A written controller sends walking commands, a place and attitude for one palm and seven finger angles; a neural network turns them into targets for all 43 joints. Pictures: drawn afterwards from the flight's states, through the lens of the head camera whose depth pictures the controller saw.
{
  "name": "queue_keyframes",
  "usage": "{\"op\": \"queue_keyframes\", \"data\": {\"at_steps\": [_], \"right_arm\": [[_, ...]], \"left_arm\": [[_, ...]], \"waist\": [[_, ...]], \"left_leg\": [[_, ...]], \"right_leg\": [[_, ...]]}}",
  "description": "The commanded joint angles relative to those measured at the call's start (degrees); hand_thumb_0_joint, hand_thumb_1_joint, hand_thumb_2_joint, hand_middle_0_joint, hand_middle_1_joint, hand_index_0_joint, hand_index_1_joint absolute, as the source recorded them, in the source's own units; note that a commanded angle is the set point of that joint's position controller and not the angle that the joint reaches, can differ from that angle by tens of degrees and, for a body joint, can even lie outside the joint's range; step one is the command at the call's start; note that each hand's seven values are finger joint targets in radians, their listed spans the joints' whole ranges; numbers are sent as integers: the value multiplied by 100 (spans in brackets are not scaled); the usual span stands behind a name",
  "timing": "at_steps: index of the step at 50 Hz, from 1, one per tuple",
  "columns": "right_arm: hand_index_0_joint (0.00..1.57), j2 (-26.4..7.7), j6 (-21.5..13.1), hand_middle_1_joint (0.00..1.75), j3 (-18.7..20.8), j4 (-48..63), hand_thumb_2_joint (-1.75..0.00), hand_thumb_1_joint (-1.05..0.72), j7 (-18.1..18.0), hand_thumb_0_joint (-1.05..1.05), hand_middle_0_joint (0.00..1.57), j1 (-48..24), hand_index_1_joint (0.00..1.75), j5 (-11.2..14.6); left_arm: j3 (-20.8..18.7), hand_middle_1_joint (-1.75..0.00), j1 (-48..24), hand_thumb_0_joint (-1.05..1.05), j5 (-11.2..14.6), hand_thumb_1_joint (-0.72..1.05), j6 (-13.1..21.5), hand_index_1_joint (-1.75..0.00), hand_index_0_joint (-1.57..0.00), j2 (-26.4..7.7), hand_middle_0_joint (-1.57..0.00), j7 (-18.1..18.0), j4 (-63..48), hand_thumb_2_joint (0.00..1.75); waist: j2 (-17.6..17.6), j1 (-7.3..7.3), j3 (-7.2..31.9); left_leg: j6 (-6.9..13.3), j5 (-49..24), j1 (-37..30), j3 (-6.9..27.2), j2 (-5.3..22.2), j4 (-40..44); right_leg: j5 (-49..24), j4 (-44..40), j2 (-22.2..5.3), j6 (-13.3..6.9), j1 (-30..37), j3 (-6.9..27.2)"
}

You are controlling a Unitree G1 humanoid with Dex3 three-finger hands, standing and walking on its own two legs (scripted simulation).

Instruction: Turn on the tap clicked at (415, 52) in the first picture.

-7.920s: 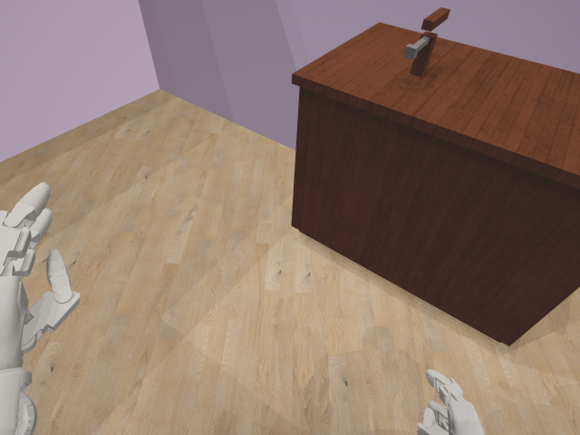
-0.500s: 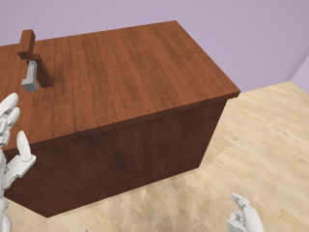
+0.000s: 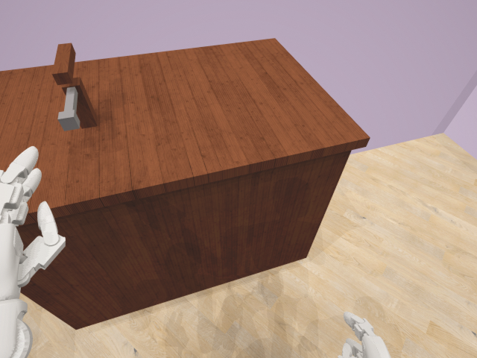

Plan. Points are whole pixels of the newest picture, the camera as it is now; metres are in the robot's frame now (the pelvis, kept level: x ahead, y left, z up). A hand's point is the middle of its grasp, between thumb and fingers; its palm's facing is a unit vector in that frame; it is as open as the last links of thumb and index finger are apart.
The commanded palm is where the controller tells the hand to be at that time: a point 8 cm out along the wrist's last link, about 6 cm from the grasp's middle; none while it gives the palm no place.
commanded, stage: come to a stop and stand still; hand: left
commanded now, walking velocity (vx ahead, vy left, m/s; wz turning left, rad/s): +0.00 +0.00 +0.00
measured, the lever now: (69, 120) +0.49 +0.37 +0.13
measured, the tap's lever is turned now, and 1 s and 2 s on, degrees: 0 0 0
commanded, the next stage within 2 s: look again from close up in 0.16 s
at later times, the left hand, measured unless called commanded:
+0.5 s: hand (62, 211) +0.25 +0.25 +0.17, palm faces +0.34 -0.84 -0.41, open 7.4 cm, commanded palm +0.19 +0.29 +0.18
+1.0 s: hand (60, 177) +0.32 +0.29 +0.16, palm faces +0.39 -0.85 -0.35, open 7.4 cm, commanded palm +0.26 +0.32 +0.18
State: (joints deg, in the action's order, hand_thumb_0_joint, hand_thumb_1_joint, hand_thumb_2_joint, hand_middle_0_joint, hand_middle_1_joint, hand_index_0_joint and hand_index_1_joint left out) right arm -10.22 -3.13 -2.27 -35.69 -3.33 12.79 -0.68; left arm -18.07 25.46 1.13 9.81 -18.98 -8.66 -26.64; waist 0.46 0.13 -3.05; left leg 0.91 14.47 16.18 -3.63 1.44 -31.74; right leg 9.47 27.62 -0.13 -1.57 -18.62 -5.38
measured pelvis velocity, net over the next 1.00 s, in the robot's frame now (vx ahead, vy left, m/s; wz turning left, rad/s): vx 0.10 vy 0.04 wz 0.00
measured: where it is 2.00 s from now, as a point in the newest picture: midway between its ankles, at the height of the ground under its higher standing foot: outside the picture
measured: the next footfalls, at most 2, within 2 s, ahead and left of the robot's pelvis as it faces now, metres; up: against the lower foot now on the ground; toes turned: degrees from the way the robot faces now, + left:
left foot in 1.24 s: +0.15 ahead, +0.17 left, +0.00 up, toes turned +4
right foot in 1.60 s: +0.24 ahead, -0.03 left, +0.00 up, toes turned +1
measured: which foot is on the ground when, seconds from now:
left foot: down 0.00-1.00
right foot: down 0.00-1.00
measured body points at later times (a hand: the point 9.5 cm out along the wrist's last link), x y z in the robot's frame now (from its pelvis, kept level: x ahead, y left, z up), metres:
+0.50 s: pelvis +0.02 +0.01 +0.00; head +0.02 +0.00 +0.45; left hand +0.23 +0.29 +0.19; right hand +0.18 -0.21 -0.08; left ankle +0.05 +0.11 -0.73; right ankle +0.09 -0.10 -0.73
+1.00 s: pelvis +0.10 +0.04 -0.01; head +0.11 +0.06 +0.44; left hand +0.29 +0.33 +0.18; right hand +0.28 -0.18 -0.06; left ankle +0.05 +0.11 -0.73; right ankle +0.10 -0.10 -0.73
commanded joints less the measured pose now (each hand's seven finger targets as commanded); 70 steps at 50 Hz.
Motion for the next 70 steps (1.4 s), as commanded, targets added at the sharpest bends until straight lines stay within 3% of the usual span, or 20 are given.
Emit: {"op": "queue_keyframes", "data": {"at_steps": [1, 12, 13, 14, 15, 19, 23, 24, 31, 43, 51, 54, 56, 58, 60, 61, 62, 64, 66, 70], "right_arm": [[20, -749, -334, 30, 306, 959, -90, -90, -107, 0, 20, -541, 30, 56], [20, -760, -503, 30, 344, 870, -90, -90, -93, 0, 20, -496, 30, 74], [20, -897, -903, 30, 396, 703, -90, -90, -47, 0, 20, 239, 30, -202], [20, -492, -930, 30, 269, 329, -90, -90, -8, 0, 20, -103, 30, 142], [20, -454, -1025, 30, 284, 405, -90, -90, 9, 0, 20, -100, 30, 39], [20, -718, -981, 30, 383, 1036, -90, -90, 360, 0, 20, -234, 30, 294], [20, -766, -910, 30, 312, 1246, -90, -90, 283, 0, 20, -342, 30, 279], [20, -817, -887, 30, 307, 1260, -90, -90, 245, 0, 20, -366, 30, 236], [20, -716, -1062, 30, 243, 1261, -90, -90, 138, 0, 20, -374, 30, 74], [20, -845, -695, 30, 387, 1190, -90, -90, 132, 0, 20, -453, 30, 68], [20, -807, -594, 30, 401, 1287, -90, -90, 188, 0, 20, -433, 30, 118], [20, -809, -545, 30, 460, 1293, -90, -90, 229, 0, 20, -491, 30, 176], [20, -788, -542, 30, 482, 1226, -90, -90, 279, 0, 20, -641, 30, 200], [20, -704, -444, 30, 392, 1104, -90, -90, 286, 0, 20, -608, 30, 163], [20, -620, -407, 30, 332, 970, -90, -90, 233, 0, 20, -456, 30, 142], [20, -878, -473, 30, 451, 1032, -90, -90, 191, 0, 20, -485, 30, 134], [20, -871, -528, 30, 524, 1163, -90, -90, 218, 0, 20, -561, 30, 134], [20, -747, -621, 30, 497, 1129, -90, -90, 250, 0, 20, -604, 30, 119], [20, -772, -634, 30, 517, 1010, -90, -90, 273, 0, 20, -526, 30, 98], [20, -781, -710, 30, 456, 1019, -90, -90, 307, 0, 20, -450, 30, 99]], "left_arm": [[-785, -30, -307, 0, 12, 90, 414, -30, -20, -1060, -20, -168, -1325, 90], [-646, -30, -443, 0, -110, 90, 504, -30, -20, -967, -20, -146, -1141, 90], [-3996, -30, -6669, 0, -949, 90, 1130, -30, -20, -5821, -20, -73, -2481, 90], [-2869, -30, -5700, 0, -449, 90, 1032, -30, -20, -4086, -20, 56, -616, 90], [-1465, -30, -3469, 0, -201, 90, 852, -30, -20, -2051, -20, 276, 1279, 90], [-28, -30, -691, 0, 188, 90, 703, -30, -20, -400, -20, 530, 282, 90], [-936, -30, -500, 0, 59, 90, 566, -30, -20, -1283, -20, 298, -293, 90], [-1379, -30, -763, 0, 54, 90, 572, -30, -20, -1754, -20, 227, -551, 90], [-1038, -30, -1443, 0, 15, 90, 772, -30, -20, -1275, -20, 206, -1126, 90], [-791, -30, -772, 0, 118, 90, 586, -30, -20, -1050, -20, 182, -798, 90], [-918, -30, -802, 0, 162, 90, 616, -30, -20, -1173, -20, 161, -1443, 90], [-1062, -30, -502, 0, 196, 90, 564, -30, -20, -1278, -20, 106, -1270, 90], [-1079, -30, -658, 0, 206, 90, 665, -30, -20, -1271, -20, 48, -1288, 90], [-935, -30, -867, 0, 166, 90, 709, -30, -20, -1146, -20, 20, -1526, 90], [-845, -30, -1289, 0, 162, 90, 679, -30, -20, -1128, -20, 47, -1882, 90], [-870, -30, -1251, 0, 176, 90, 707, -30, -20, -1087, -20, 42, -1858, 90], [-892, -30, -1367, 0, 145, 90, 766, -30, -20, -1113, -20, 18, -1924, 90], [-1132, -30, -1443, 0, 191, 90, 704, -30, -20, -1371, -20, 72, -1607, 90], [-925, -30, -1175, 0, 63, 90, 691, -30, -20, -1152, -20, 149, -1520, 90], [-967, -30, -456, 0, 46, 90, 680, -30, -20, -1124, -20, 195, -1749, 90]], "waist": [[471, 37, 601], [221, 68, 363], [-624, 140, -298], [196, 20, 910], [243, 59, 1149], [465, 242, 469], [-914, 290, 445], [-696, 251, 475], [712, 183, 713], [106, 58, 806], [666, 35, 1106], [-548, 158, 1390], [-1182, 309, 998], [-698, 187, 392], [630, -206, 790], [1993, -226, 796], [2378, -168, 882], [1120, -192, 736], [480, -142, 601], [984, 1, 742]], "left_leg": [[97, 1217, 789, 917, 669, 1563], [69, 1702, 1147, 604, 532, 1241], [124, 354, 1040, 236, 239, -31], [60, 344, -258, 423, 224, -145], [-44, 430, -877, 302, 18, 79], [55, 1262, -43, 271, 49, 999], [126, 1326, 643, 413, 327, 1342], [66, 1077, 420, 341, 250, 1335], [74, 656, 161, 375, 196, 1344], [114, -368, -150, 527, 203, 751], [23, -3340, -889, 520, 429, -115], [-135, -2902, 488, -47, -45, -1974], [-115, 1304, 2264, 205, -262, -3162], [120, 2051, 1836, 971, 456, -2091], [-18, 149, -667, 63, -177, 44], [297, -86, -1568, 1544, 564, 873], [921, -543, -1713, 3054, 1449, 1479], [1328, -1117, -1646, 3692, 1790, 1526], [1373, -1720, -1547, 2865, 1629, 1260], [1010, -1459, -850, 1556, 1091, 1398]], "right_leg": [[1118, -358, -271, 155, 1106, 649], [1299, -524, -410, 137, 1051, 974], [567, -876, -601, 330, -62, 1384], [994, -631, -1269, -380, -186, 1161], [1099, -613, -796, -388, -380, 1463], [1884, -797, -425, 33, 362, 1182], [1373, -509, -137, 182, 1002, 841], [1387, -645, -117, 156, 862, 893], [602, -631, -173, 28, 1136, 966], [-194, -17, -194, -113, 967, 632], [-921, 824, -84, -114, 762, 137], [-2413, 503, -688, -682, 2166, 1150], [-2883, 5, -1923, -1510, 2792, 2705], [-1541, -51, -2084, -1148, 1544, 2427], [40, 1060, -828, -452, 15, 736], [981, 2471, -16, -8, -1125, 108], [2442, 3703, 329, 107, -1617, 259], [2251, 4763, 109, 103, -2150, 685], [1712, 4773, -165, 94, -2375, 762], [938, 3255, -229, 98, -1488, 289]]}}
